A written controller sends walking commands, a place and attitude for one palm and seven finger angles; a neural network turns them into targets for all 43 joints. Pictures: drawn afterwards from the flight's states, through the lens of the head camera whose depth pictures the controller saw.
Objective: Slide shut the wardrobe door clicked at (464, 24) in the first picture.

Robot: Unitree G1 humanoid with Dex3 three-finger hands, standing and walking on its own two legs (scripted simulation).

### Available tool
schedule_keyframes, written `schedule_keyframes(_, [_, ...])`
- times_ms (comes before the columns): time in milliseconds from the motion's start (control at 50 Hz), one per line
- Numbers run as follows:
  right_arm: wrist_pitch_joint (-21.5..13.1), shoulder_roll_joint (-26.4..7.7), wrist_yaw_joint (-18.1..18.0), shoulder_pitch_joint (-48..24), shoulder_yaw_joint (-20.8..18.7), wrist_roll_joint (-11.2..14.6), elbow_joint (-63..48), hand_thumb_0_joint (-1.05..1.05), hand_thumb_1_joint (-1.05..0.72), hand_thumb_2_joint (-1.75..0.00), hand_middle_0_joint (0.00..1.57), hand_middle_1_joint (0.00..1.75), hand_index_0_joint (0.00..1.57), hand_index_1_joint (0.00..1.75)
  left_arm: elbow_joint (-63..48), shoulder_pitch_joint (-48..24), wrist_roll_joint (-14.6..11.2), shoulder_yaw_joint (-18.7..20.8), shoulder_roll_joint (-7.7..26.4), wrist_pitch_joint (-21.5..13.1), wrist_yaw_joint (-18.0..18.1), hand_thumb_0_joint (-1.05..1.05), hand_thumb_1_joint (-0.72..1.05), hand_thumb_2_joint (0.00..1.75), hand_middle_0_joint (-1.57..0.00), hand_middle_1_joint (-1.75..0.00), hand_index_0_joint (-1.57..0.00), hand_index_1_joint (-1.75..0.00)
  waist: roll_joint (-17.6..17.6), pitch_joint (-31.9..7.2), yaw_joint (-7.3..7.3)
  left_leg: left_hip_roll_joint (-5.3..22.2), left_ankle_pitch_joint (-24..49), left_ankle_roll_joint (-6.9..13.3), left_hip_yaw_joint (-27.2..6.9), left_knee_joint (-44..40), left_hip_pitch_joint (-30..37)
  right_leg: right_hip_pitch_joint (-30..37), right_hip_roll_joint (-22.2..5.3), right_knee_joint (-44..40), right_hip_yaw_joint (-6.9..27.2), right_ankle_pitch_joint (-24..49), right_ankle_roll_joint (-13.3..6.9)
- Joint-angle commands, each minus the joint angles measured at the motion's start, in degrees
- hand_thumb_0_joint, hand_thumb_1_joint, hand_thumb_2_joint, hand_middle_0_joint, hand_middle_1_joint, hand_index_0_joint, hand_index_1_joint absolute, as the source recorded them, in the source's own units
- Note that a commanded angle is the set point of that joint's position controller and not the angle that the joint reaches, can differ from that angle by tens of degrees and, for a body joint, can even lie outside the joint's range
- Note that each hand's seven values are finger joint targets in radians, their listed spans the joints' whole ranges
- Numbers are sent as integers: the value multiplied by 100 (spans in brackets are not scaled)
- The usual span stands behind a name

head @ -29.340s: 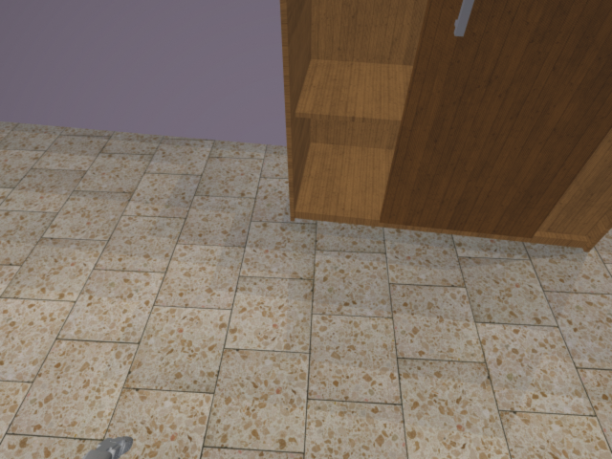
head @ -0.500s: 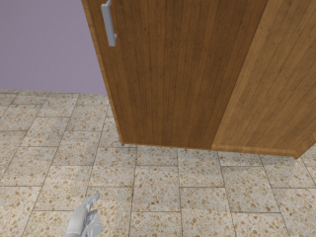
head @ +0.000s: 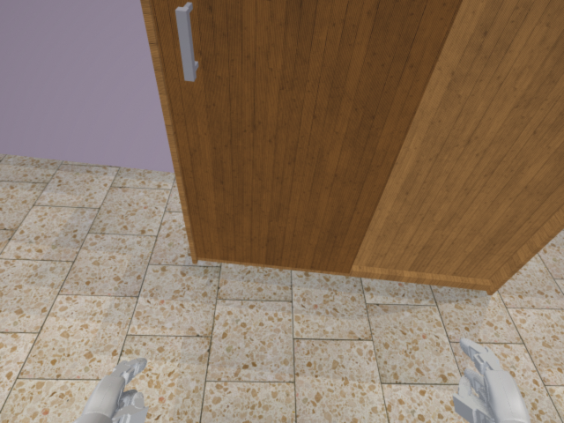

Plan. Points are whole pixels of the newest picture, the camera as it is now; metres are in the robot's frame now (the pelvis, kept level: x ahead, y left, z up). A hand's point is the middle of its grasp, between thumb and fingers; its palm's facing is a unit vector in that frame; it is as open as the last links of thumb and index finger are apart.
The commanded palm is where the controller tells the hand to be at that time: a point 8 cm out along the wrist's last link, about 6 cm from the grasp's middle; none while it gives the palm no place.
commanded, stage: let the arm hang, fingers relaxed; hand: right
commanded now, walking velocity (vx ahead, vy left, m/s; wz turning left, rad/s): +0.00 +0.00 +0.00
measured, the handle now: (189, 42) +0.80 +0.27 +0.17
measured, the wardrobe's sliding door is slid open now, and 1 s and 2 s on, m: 0.00 0.00 0.00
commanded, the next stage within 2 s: look to check the result in 0.94 s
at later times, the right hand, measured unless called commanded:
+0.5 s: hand out of the picture -0.02 -0.22 -0.16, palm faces -0.03 +0.96 -0.28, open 7.3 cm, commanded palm none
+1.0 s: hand out of the picture +0.10 -0.22 -0.14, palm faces -0.05 +0.95 -0.29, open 7.4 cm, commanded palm none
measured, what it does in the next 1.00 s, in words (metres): stands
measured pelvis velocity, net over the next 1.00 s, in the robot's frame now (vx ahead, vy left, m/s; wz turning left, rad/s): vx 0.01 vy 0.01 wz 0.01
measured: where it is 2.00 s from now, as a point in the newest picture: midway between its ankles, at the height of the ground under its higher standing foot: outside the picture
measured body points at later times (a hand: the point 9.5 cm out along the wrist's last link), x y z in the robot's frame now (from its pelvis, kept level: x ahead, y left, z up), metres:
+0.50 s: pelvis -0.01 +0.00 +0.01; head +0.02 +0.00 +0.46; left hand -0.03 +0.24 -0.15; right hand -0.02 -0.27 -0.13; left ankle +0.02 +0.14 -0.73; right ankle +0.03 -0.08 -0.73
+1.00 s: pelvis +0.01 +0.01 +0.02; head +0.02 +0.01 +0.47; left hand +0.08 +0.30 -0.12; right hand +0.10 -0.27 -0.12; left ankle +0.02 +0.14 -0.73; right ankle +0.03 -0.08 -0.73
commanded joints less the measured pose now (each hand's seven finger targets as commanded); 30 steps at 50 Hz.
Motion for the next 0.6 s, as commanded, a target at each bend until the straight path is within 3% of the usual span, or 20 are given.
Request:
schedule_keyframes(0, [-72, -495, 21, -193, 279, 23, 1091, 0, -90, -90, 20, 30, 20, 30, -157, 136, 79, 185, 595, 73, 53, 0, 90, 90, -20, -30, -20, -30, 1016, -101, 47, 449, 402, 330, -706, -784, 157, 297, -605, -954, 903, 684, 20])
schedule_keyframes(80, [-48, -345, -14, -158, 403, 56, 2263, 0, -90, -90, 20, 30, 20, 30, 327, 182, 88, 79, 382, 168, 74, 0, 90, 90, -20, -30, -20, -30, 33, 80, 5, 294, -197, 238, -679, -1082, 361, 242, -600, -1514, 901, -233, 77])
schedule_keyframes(160, [-97, -199, -35, 38, 324, 50, 2966, 0, -90, -90, 20, 30, 20, 30, 736, 434, 82, 139, 246, 186, 144, 0, 90, 90, -20, -30, -20, -30, -378, 15, -9, 279, -132, 290, -602, -1306, 561, 316, -607, -1632, 827, -613, 88])
schedule_keyframes(220, [-114, -241, -28, 47, 333, 66, 3310, 0, -90, -90, 20, 30, 20, 30, 982, 602, 57, 181, 268, 185, 176, 0, 90, 90, -20, -30, -20, -30, -328, 151, -19, 259, -114, 308, -545, -1370, 598, 236, -651, -1777, 889, -793, 78])
schedule_keyframes(260, [-128, -219, -35, 43, 345, 67, 3484, 0, -90, -90, 20, 30, 20, 30, 1103, 750, 40, 209, 287, 179, 197, 0, 90, 90, -20, -30, -20, -30, 61, 179, -7, 263, -37, 305, -516, -1408, 584, 327, -703, -1784, 911, -647, 58])
schedule_keyframes(300, [-135, -226, -44, 31, 354, 69, 3625, 0, -90, -90, 20, 30, 20, 30, 1230, 816, 32, 231, 308, 175, 212, 0, 90, 90, -20, -30, -20, -30, 181, 226, 6, 266, -32, 312, -523, -1431, 530, 413, -721, -1796, 913, -595, 45])
schedule_keyframes(440, [-142, -339, -65, -28, 341, 53, 3871, 0, -90, -90, 20, 30, 20, 30, 1445, 850, 14, 271, 377, 161, 212, 0, 90, 90, -20, -30, -20, -30, 473, 305, -12, 274, -33, 300, -543, -1462, 507, 504, -746, -1845, 893, -511, 15])
schedule_keyframes(580, [-158, -421, -64, -318, 328, 46, 3890, 0, -90, -90, 20, 30, 20, 30, 1535, 614, 31, 258, 412, 126, 182, 0, 90, 90, -20, -30, -20, -30, 529, 375, -4, 332, 0, 267, -555, -1500, 524, 542, -756, -2003, 933, -365, 38])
